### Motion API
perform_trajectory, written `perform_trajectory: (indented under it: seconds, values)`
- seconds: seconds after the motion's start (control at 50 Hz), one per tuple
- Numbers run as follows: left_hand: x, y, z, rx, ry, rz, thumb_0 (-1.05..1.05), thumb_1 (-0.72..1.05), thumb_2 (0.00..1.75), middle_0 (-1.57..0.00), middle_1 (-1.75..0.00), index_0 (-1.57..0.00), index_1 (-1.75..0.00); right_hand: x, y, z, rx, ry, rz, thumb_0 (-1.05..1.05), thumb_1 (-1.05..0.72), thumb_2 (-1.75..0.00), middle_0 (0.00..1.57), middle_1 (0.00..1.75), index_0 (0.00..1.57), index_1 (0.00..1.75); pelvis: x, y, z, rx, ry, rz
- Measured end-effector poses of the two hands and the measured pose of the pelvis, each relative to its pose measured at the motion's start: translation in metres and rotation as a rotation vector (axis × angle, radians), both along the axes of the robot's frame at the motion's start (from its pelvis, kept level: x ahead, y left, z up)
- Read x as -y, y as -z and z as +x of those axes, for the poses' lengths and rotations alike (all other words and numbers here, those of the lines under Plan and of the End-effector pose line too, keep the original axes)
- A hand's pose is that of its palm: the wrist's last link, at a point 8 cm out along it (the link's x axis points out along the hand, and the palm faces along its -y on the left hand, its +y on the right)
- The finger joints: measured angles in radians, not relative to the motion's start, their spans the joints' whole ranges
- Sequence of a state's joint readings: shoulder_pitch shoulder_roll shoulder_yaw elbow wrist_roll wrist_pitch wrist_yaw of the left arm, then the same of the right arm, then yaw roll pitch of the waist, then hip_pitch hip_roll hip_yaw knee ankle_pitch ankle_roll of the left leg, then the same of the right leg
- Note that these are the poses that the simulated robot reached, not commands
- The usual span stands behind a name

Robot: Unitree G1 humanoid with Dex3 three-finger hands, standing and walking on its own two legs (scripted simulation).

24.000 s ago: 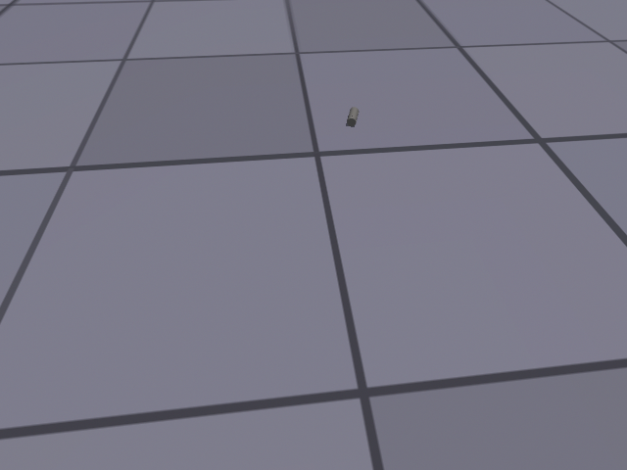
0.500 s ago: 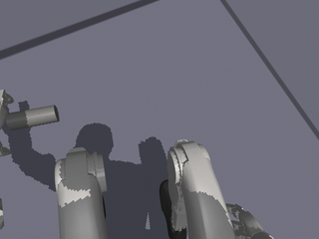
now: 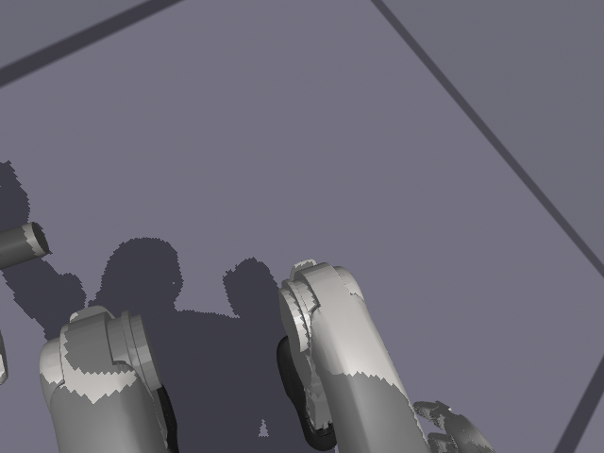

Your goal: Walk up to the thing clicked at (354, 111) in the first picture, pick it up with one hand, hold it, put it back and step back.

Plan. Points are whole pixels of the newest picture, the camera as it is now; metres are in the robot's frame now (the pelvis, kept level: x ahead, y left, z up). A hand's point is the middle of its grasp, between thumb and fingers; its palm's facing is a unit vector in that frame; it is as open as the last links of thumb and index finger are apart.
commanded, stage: close in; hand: left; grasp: from above
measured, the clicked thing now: out of the picture +0.43 +0.35 -0.29
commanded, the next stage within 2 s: rest palm in 0.14 s
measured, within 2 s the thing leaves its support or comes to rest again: neither
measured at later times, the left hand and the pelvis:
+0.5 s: hand out of the picture +0.39 +0.35 -0.23, palm faces -0.40 -0.18 -0.90, open 14.3 cm; pelvis +0.00 +0.00 -0.01, yaw +0 degrees
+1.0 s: hand out of the picture +0.41 +0.35 -0.25, palm faces -0.44 -0.21 -0.87, open 14.3 cm; pelvis +0.00 +0.01 -0.02, yaw -3 degrees
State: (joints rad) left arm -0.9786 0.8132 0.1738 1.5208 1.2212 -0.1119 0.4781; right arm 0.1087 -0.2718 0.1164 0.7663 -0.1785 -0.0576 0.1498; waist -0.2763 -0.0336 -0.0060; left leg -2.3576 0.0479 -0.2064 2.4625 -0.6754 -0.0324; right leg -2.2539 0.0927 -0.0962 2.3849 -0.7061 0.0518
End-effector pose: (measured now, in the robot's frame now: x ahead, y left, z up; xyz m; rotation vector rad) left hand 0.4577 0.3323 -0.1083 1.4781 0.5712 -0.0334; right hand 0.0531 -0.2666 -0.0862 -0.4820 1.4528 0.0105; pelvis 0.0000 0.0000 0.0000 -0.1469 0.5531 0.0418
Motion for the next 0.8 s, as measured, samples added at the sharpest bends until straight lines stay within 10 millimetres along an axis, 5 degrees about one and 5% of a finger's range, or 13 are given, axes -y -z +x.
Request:
perform_trajectory:
  seconds: [0.16,0.32,0.54,0.8]
  values:
    - [-0.025,0.012,-0.037,-0.162,-0.037,-0.048,0.00,-0.53,0.98,-0.08,-1.03,-0.08,-1.03,-0.013,0.004,-0.004,-0.047,-0.002,0.055,0.00,-0.90,-0.89,0.20,0.30,0.20,0.29,0.000,-0.007,0.000,0.006,-0.009,0.002]
    - [-0.034,0.038,-0.073,-0.131,0.059,-0.112,0.00,-0.53,0.97,-0.09,-1.01,-0.09,-1.01,-0.010,0.002,0.026,-0.046,-0.124,0.022,0.00,-0.90,-0.89,0.20,0.30,0.20,0.30,0.000,-0.002,-0.001,0.032,-0.015,-0.008]
    - [-0.020,0.065,-0.055,-0.015,0.058,-0.082,0.00,-0.54,1.00,-0.09,-0.97,-0.07,-0.98,0.001,-0.005,0.060,0.069,-0.233,-0.059,0.00,-0.89,-0.89,0.20,0.30,0.20,0.29,-0.004,0.016,-0.002,0.069,-0.001,-0.027]
    - [-0.011,0.078,-0.036,-0.074,-0.014,-0.060,0.00,-0.51,0.97,-0.08,-0.99,-0.07,-1.00,-0.021,0.005,0.020,-0.008,-0.193,0.039,0.00,-0.89,-0.89,0.20,0.30,0.20,0.29,-0.006,0.016,0.001,0.065,0.019,-0.041]
